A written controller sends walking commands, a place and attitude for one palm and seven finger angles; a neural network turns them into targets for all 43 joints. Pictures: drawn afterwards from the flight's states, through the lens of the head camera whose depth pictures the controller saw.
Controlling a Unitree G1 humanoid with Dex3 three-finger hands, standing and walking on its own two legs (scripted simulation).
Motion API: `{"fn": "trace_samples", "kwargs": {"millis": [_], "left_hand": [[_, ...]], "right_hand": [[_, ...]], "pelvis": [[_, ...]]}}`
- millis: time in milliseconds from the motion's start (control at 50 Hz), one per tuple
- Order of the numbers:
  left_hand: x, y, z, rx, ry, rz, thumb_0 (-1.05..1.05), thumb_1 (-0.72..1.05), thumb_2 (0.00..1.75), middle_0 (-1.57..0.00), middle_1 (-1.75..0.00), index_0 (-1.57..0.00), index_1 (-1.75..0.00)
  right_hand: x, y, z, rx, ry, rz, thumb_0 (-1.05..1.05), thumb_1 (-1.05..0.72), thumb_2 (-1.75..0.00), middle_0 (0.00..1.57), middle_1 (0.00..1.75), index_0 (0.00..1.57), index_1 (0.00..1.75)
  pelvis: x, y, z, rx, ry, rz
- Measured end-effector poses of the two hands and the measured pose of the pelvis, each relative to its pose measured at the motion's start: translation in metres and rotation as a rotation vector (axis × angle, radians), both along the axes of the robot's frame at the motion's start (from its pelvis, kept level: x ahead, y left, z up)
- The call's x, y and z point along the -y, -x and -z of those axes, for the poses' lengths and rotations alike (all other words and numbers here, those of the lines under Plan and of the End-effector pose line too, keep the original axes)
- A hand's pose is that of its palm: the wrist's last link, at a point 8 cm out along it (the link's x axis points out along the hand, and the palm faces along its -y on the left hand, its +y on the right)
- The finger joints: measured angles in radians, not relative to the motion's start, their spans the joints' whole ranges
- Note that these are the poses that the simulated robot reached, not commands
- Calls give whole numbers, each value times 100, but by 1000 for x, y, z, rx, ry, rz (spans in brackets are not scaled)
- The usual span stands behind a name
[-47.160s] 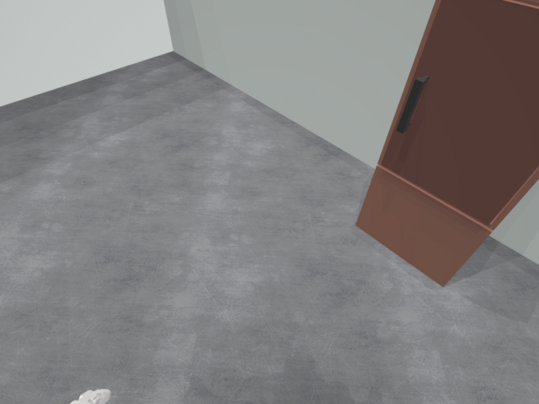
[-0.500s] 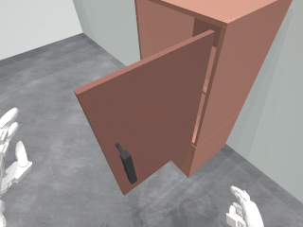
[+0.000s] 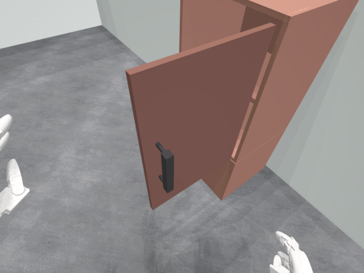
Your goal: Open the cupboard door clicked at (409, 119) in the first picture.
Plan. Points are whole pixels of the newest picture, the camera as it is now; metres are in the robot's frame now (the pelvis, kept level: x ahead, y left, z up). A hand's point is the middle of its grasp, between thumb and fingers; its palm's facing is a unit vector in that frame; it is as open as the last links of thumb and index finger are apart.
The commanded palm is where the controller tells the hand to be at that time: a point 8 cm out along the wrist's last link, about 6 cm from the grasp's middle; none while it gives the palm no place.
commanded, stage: step back with the hand held close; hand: left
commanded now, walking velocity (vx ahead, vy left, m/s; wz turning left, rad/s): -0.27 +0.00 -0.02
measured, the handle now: (164, 168) +0.40 +0.07 -0.05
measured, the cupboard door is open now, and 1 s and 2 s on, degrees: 89 89 89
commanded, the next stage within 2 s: stop stepping back and stand still in 0.52 s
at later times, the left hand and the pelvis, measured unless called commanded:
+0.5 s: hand out of the picture +0.14 +0.29 +0.17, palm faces +0.41 -0.77 -0.49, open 7.4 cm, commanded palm +0.06 +0.31 +0.18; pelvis -0.08 +0.01 +0.01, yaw +0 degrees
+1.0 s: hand out of the picture +0.04 +0.25 +0.18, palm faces +0.42 -0.79 -0.46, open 7.4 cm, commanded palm +0.00 +0.28 +0.18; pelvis -0.17 -0.01 -0.02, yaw -6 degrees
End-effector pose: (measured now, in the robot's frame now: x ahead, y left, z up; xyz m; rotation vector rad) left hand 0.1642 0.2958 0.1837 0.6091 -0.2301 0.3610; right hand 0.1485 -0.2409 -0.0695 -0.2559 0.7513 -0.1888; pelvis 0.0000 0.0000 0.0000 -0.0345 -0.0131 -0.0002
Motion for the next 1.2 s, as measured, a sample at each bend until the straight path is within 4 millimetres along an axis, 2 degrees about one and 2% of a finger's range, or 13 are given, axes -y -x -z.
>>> {"fn": "trace_samples", "kwargs": {"millis": [100,280,360,460,540,720,820,860,920,980,1060,1120,1200], "left_hand": [[-4,24,-10,52,-47,-46,2,89,90,-21,-30,-21,-30],[7,53,2,9,38,-6,2,89,90,-21,-30,-21,-30],[-5,57,-1,51,32,17,2,88,90,-21,-30,-21,-30],[-29,61,-4,55,5,8,2,89,90,-21,-30,-21,-30],[-29,74,-3,20,31,19,2,89,90,-21,-30,-21,-30],[5,107,-4,58,86,133,2,89,90,-21,-30,-21,-30],[25,144,-10,55,-38,176,2,89,90,-21,-30,-21,-30],[29,158,-14,33,-55,186,2,89,90,-21,-30,-21,-30],[25,173,-21,58,-63,154,2,88,90,-22,-30,-21,-30],[13,172,-16,120,-25,81,1,88,90,-22,-30,-21,-30],[7,156,4,96,87,5,1,89,90,-21,-30,-21,-30],[25,155,11,38,89,48,2,89,90,-21,-30,-20,-30],[60,183,7,6,17,160,2,89,90,-21,-30,-20,-30]], "right_hand": [[-8,4,9,-4,-20,-60,1,-90,-90,20,30,21,30],[-7,14,7,12,-36,-65,1,-90,-90,20,30,21,30],[-6,24,-3,15,11,-36,1,-90,-90,20,30,21,30],[-16,37,-15,25,42,-45,1,-90,-90,20,30,21,30],[-27,54,-21,46,19,-63,1,-90,-90,20,30,21,30],[-31,109,-19,51,-6,-65,1,-90,-90,20,30,21,30],[-16,152,3,71,-48,-43,1,-90,-90,20,30,21,30],[-7,176,13,17,-51,-16,1,-90,-90,20,30,21,30],[6,212,22,-51,-63,57,1,-90,-90,20,30,21,30],[21,237,32,-75,-36,117,1,-90,-90,20,30,21,30],[33,261,40,-65,-27,164,1,-90,-90,20,30,21,30],[34,276,36,-33,-52,176,2,-90,-90,20,30,20,30],[38,289,34,-14,-78,174,1,-90,-90,20,30,20,30]], "pelvis": [[6,12,5,-30,-9,-32],[6,39,3,-13,15,-26],[-3,43,3,-26,21,-29],[-12,68,-2,-30,13,-7],[-17,85,-8,-58,41,24],[-5,138,-6,-108,32,65],[7,177,13,-103,-40,86],[7,181,13,-77,-21,101],[9,174,10,-56,-43,120],[8,170,15,-33,-62,118],[5,190,16,11,-72,111],[12,207,14,35,-79,108],[26,221,15,43,-65,83]]}}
